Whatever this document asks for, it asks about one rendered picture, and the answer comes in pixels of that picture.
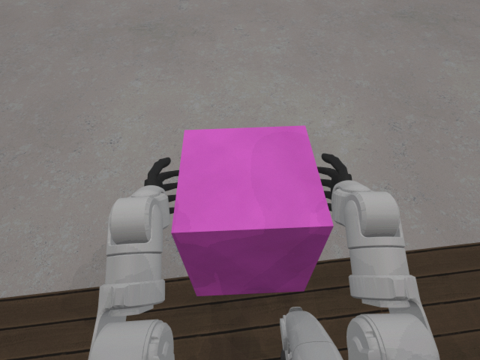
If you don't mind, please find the left robot upper arm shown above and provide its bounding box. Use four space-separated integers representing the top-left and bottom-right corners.
90 319 175 360

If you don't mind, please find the right robot forearm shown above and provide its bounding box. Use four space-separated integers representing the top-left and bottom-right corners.
331 180 440 360

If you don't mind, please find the left robot hand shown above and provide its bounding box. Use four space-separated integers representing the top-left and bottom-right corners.
144 157 179 214

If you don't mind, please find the carton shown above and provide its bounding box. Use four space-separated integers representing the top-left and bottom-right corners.
171 125 334 296

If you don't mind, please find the right robot upper arm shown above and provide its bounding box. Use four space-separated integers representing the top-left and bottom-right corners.
346 313 439 360

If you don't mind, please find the right robot shin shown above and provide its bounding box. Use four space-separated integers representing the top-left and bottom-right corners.
285 307 302 360

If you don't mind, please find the left robot forearm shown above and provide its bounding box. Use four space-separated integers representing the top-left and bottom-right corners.
88 185 171 360

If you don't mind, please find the right robot thigh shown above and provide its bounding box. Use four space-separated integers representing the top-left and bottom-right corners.
280 310 343 360

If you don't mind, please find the right robot hand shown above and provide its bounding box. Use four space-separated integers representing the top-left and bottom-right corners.
317 153 352 211

